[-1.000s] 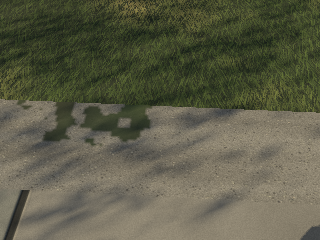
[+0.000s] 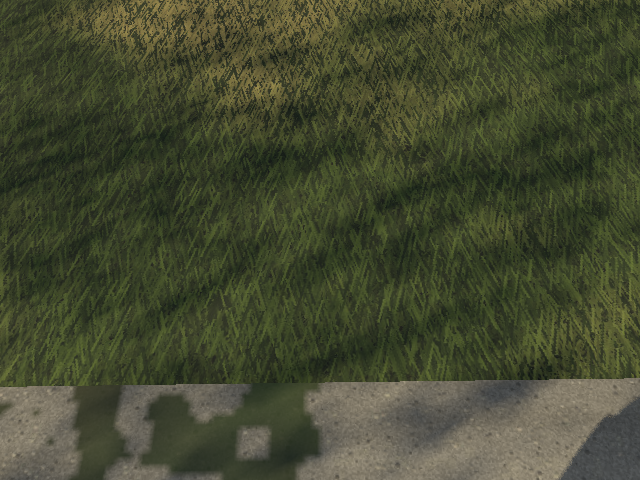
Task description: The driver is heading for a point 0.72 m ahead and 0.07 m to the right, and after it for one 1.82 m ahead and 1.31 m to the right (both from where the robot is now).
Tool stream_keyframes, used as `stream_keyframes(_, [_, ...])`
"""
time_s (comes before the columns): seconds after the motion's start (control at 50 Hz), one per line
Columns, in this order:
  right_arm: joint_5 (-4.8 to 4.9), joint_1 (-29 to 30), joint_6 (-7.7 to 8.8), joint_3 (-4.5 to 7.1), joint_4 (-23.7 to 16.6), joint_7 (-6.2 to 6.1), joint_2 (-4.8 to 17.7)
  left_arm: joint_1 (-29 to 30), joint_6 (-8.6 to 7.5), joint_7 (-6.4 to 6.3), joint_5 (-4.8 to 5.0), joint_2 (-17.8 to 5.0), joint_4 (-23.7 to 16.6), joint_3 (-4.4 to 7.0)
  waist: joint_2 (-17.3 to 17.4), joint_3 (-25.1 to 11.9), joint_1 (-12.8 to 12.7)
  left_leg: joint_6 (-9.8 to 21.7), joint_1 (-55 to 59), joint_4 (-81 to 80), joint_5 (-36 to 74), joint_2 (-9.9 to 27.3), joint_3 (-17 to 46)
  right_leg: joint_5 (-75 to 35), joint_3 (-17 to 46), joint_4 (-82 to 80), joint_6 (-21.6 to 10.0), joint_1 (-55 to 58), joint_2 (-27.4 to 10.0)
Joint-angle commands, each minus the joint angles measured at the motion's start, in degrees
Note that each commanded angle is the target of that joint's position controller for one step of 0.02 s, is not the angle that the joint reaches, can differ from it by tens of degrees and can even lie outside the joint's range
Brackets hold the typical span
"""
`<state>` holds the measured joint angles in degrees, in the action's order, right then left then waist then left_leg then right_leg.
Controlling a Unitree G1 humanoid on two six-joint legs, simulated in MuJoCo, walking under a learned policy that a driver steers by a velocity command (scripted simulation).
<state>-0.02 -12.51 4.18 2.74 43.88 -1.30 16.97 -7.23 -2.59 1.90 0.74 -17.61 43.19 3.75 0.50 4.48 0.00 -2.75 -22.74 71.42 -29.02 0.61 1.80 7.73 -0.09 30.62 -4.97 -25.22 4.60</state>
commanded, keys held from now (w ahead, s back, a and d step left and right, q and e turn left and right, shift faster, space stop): e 0.42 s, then no key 0.12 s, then w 0.46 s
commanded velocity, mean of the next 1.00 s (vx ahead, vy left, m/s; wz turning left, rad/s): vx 0.18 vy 0.00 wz -0.36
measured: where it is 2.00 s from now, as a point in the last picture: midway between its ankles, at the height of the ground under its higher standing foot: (422, 329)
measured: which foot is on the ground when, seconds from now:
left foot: up 0.00-0.34, down 0.36-0.72, up 0.74-1.00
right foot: down 0.00-0.36, up 0.38-0.70, down 0.72-1.00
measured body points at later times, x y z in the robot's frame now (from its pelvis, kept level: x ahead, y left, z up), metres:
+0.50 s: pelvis +0.13 +0.04 +0.01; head +0.17 +0.05 +0.46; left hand +0.36 +0.28 -0.09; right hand +0.20 -0.27 -0.07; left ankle +0.20 +0.15 -0.73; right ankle +0.05 -0.07 -0.65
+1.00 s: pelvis +0.22 -0.01 +0.02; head +0.24 -0.04 +0.47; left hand +0.32 +0.25 -0.10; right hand +0.31 -0.32 -0.08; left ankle +0.41 +0.08 -0.68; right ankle +0.08 -0.08 -0.73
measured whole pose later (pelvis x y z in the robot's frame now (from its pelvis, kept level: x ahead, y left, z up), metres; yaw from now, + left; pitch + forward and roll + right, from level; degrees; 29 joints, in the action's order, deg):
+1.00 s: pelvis +0.22 -0.01 +0.02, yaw -21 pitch +2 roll +0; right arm 1.0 -7.7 4.1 3.7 40.6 2.1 17.3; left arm -24.5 -2.5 -0.4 0.5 -15.0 46.2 2.5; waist 2.4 0.2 -4.4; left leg -1.3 -35.2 39.4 -3.3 3.9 0.2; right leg 17.0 1.9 13.9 -1.5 1.0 0.7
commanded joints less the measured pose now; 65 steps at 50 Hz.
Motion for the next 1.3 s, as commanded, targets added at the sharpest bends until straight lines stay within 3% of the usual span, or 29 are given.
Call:
stream_keyframes(0.02, [-0.44,-0.87,-0.17,2.28,-5.35,-0.95,7.99,-2.41,0.29,-1.14,-0.77,-7.29,-4.11,2.05,-2.31,-11.23,0.59,-0.41,-10.08,-1.45,3.83,3.16,3.46,-33.36,19.22,-10.57,-12.91,16.24,-15.94])
stream_keyframes(0.1, [-0.89,-1.72,-1.81,1.53,-5.76,-1.59,4.99,-1.90,1.05,-2.15,-0.47,-9.51,-4.59,2.92,-3.62,-12.03,1.82,-2.60,-7.77,-13.52,9.08,1.41,2.06,-36.88,15.50,-10.40,-11.64,10.71,-13.42])
stream_keyframes(0.2, [-0.42,4.36,-2.47,1.36,-7.51,-0.99,4.69,-1.99,3.54,-3.75,0.40,-9.39,-5.08,2.96,-5.96,-12.58,-0.24,-3.47,-5.64,-24.99,17.84,-0.65,3.39,-19.97,17.89,-8.97,-7.62,10.46,-10.84])
stream_keyframes(0.32, [0.03,4.55,-0.83,2.24,-8.17,0.13,5.99,-0.57,4.69,-3.85,0.70,-8.39,-6.60,2.54,-9.24,-10.58,0.74,-0.93,1.08,-43.44,18.16,-2.56,4.41,-14.45,26.70,-2.74,-5.05,14.58,-9.86])
stream_keyframes(0.34, [-0.09,2.61,-0.39,2.59,-7.57,0.17,6.62,0.04,4.79,-3.96,0.81,-7.48,-7.12,2.21,-8.97,-10.38,1.86,0.44,6.64,-50.26,26.03,-0.70,4.50,-10.83,26.28,-0.39,-3.01,12.70,-7.85])
stream_keyframes(0.36, [-1.01,1.59,-0.42,3.39,-8.04,-0.25,10.28,-2.62,4.72,-3.89,-0.08,-4.62,-7.62,1.34,-1.95,-13.26,0.33,4.44,15.21,-50.21,36.48,10.02,12.32,3.17,21.97,7.84,-0.06,7.61,-4.35])
stream_keyframes(0.38, [-2.72,2.79,-1.41,4.18,-7.99,-0.39,13.64,-6.92,4.37,-3.78,0.07,-3.43,-8.42,1.12,14.66,-12.19,-3.36,14.82,20.63,-50.29,53.03,20.96,26.00,28.65,11.60,18.31,3.77,-4.70,4.98])
stream_keyframes(0.4, [-2.39,1.06,-1.68,3.71,-8.20,-0.28,10.35,-7.78,3.89,-3.53,-0.63,-8.57,-7.62,2.36,14.28,-13.55,-1.35,20.01,21.16,-50.49,54.31,25.10,31.30,32.62,9.46,31.53,6.63,-8.91,1.86])
stream_keyframes(0.42, [-1.93,1.89,-1.79,2.90,-8.89,-0.41,7.54,-7.14,4.16,-3.39,0.11,-11.20,-6.55,3.47,9.02,-12.45,-0.79,18.65,19.80,-49.27,52.27,22.11,24.56,28.62,9.35,37.63,7.87,-9.60,0.01])
stream_keyframes(0.44, [-1.41,3.28,-2.08,2.57,-8.95,-0.44,6.17,-6.55,4.92,-3.69,0.38,-10.39,-5.59,3.59,5.79,-11.09,-1.00,15.97,18.31,-48.53,49.03,17.75,18.73,25.20,8.65,39.63,9.07,-9.63,-0.77])
stream_keyframes(0.52, [-0.97,4.54,-3.28,2.50,-8.15,-0.57,6.55,-3.84,6.02,-3.70,0.57,-4.42,-6.86,1.82,8.35,-8.96,-0.55,14.43,14.66,-50.35,45.41,12.04,9.26,19.45,4.59,32.22,10.72,-6.01,-1.24])
stream_keyframes(0.56, [-0.76,3.86,-3.66,2.72,-7.71,-0.55,6.81,-2.86,5.76,-3.45,0.23,-3.09,-7.31,1.09,9.73,-11.37,0.40,14.83,15.78,-50.94,39.67,12.19,8.08,18.98,2.94,23.77,10.52,-2.07,-2.49])
stream_keyframes(0.62, [0.41,2.59,-3.86,3.12,-6.67,0.08,8.49,-1.33,5.28,-2.28,0.19,-2.76,-7.67,0.41,12.45,-10.08,2.10,14.73,10.91,-55.62,11.60,11.90,9.35,17.19,-0.48,10.71,8.26,5.85,-3.13])
stream_keyframes(0.7, [1.20,1.47,-3.38,2.23,-5.08,0.93,7.24,-8.41,3.55,-1.53,-0.03,-3.90,-4.01,0.84,8.07,-6.47,-1.89,10.68,-0.79,-52.80,-0.70,9.95,8.01,8.86,-1.76,-6.94,2.45,23.42,-2.68])
stream_keyframes(0.72, [0.36,3.06,-2.73,0.91,-5.73,1.36,3.17,-13.48,3.08,-1.94,-0.21,-5.61,-2.91,1.15,1.92,-7.67,-3.81,6.86,-7.73,-42.04,-0.17,6.43,3.97,13.17,9.04,-10.42,-0.03,30.74,-10.44])
stream_keyframes(0.74, [-0.41,5.12,-1.46,0.10,-8.70,1.65,0.24,-16.02,2.98,-2.07,-0.59,-12.45,-2.51,2.70,-12.81,-6.80,-3.73,2.34,-19.96,-27.43,-1.51,-1.11,-5.76,21.91,27.64,-15.63,-7.01,32.83,-22.40])
stream_keyframes(0.76, [1.28,10.26,-0.48,1.52,-10.47,1.11,5.46,-16.79,1.73,-1.82,-1.66,-13.15,-2.41,3.10,-12.02,-1.68,-6.91,2.28,-24.78,-18.54,-4.19,0.78,-0.69,28.51,37.27,-21.26,-13.17,26.15,-26.76])
stream_keyframes(0.78, [2.32,9.16,-0.06,2.55,-10.06,1.12,7.84,-14.44,0.54,-1.98,-1.63,-9.67,-2.44,2.02,-10.32,1.76,-4.88,2.88,-27.81,-14.48,0.29,3.11,1.28,30.90,34.56,-21.89,-12.47,25.78,-25.27])
stream_keyframes(0.86, [0.47,7.03,1.04,2.48,-7.64,2.09,5.54,-12.58,-0.91,-2.45,-0.57,-5.15,-1.96,0.49,-7.96,0.98,-3.06,2.58,-26.79,-17.06,16.42,4.88,0.36,10.63,19.56,-22.79,-7.21,27.38,-18.30])
stream_keyframes(0.96, [0.98,12.48,1.16,0.64,-8.90,3.55,1.25,-15.45,-0.73,-2.58,-0.24,-6.64,-0.57,1.04,-7.38,0.28,-4.92,0.92,-15.18,-32.91,27.75,2.53,-2.82,-1.35,9.00,-22.64,-5.90,21.53,-14.98])
stream_keyframes(1.06, [1.65,14.94,1.38,0.93,-10.63,4.75,3.46,-17.82,-0.78,-2.37,0.59,-8.81,1.54,1.86,-7.23,2.03,-4.04,3.89,-9.92,-40.01,27.33,1.66,-2.05,-4.54,9.51,-21.25,-5.11,23.02,-18.84])
stream_keyframes(1.1, [1.42,11.52,1.47,1.62,-10.05,4.52,5.24,-17.14,-0.46,-2.46,0.59,-9.78,1.81,2.25,-7.49,-0.27,-1.38,5.93,-4.28,-41.20,24.15,0.11,-3.42,-17.08,8.63,-16.29,-3.88,25.38,-19.19])
stream_keyframes(1.14, [1.13,-3.25,1.20,3.73,-6.08,3.38,9.34,-17.14,-0.14,-2.78,-0.09,-8.25,1.67,1.56,-5.50,-10.89,5.93,9.56,17.94,-41.15,24.44,-0.07,-3.49,-29.36,3.91,3.01,-0.86,19.78,-14.54])
stream_keyframes(1.16, [-0.42,-10.50,1.08,4.77,-5.32,2.99,14.48,-21.69,-0.62,-2.71,-0.53,-3.29,-0.39,-0.03,5.52,-21.32,6.17,16.75,40.35,-41.50,16.35,14.19,17.64,-12.33,0.82,24.99,2.94,0.43,-8.24])
stream_keyframes(1.18, [0.25,-13.85,1.06,4.36,-4.07,3.52,13.91,-23.64,-1.79,-2.62,-0.29,-0.85,-0.04,-0.95,17.15,-27.98,5.81,20.91,46.17,-52.22,2.39,20.84,39.79,24.99,6.23,37.74,4.06,-9.77,-1.20])
stream_keyframes(1.2, [0.75,-10.88,1.06,2.90,-3.92,3.35,9.45,-17.86,-2.40,-2.11,1.40,-6.73,-0.73,0.65,12.41,-19.64,6.34,18.32,40.66,-55.12,-1.69,19.58,36.69,23.52,8.63,43.34,3.44,-16.10,-4.61])
stream_keyframes(1.22, [0.85,-6.89,0.91,2.46,-4.34,3.12,8.39,-13.31,-2.78,-1.89,1.91,-7.96,-1.95,0.92,8.20,-12.20,5.22,16.70,32.64,-55.84,2.71,18.10,29.11,18.28,6.32,42.81,2.69,-17.65,-7.43])
stream_keyframes(1.24, [0.42,-3.86,0.78,2.20,-4.53,3.04,7.62,-11.19,-2.97,-2.08,1.12,-7.25,-2.19,0.79,4.30,-8.45,3.70,16.21,25.49,-56.84,9.12,16.13,23.68,13.74,5.02,40.36,2.59,-16.21,-9.63])
stream_keyframes(1.3, [-0.36,0.41,1.63,1.55,-4.62,3.24,5.00,-13.25,-1.58,-2.16,0.39,-4.30,-0.93,0.75,5.17,-5.83,-0.65,16.54,14.10,-61.70,19.34,12.16,14.77,7.89,5.10,34.18,3.29,-8.75,-12.84])
Keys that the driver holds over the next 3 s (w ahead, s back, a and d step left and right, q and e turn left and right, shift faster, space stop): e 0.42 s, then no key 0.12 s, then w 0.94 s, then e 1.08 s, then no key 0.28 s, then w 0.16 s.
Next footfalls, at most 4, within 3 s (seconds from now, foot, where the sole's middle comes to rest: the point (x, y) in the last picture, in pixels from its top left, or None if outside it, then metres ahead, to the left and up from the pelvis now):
0.36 left None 0.24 0.13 -0.76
0.72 right None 0.12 -0.09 -0.76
1.14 left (325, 434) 0.50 0.04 -0.76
1.66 right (474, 350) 0.69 -0.30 -0.78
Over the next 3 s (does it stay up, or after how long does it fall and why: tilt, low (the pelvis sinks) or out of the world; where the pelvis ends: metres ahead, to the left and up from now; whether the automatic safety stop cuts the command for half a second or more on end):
stays up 0.70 -0.19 -0.03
